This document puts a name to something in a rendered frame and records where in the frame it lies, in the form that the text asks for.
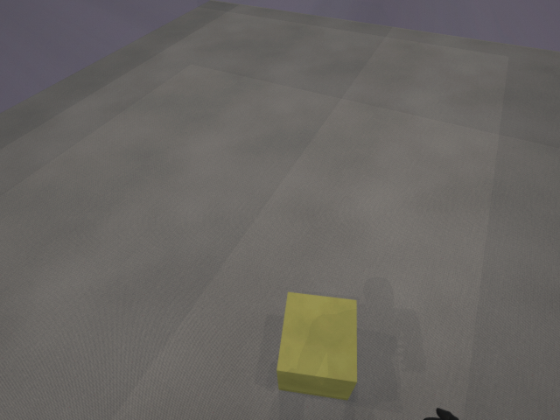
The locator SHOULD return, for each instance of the carton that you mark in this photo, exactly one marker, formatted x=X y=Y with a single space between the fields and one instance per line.
x=318 y=350

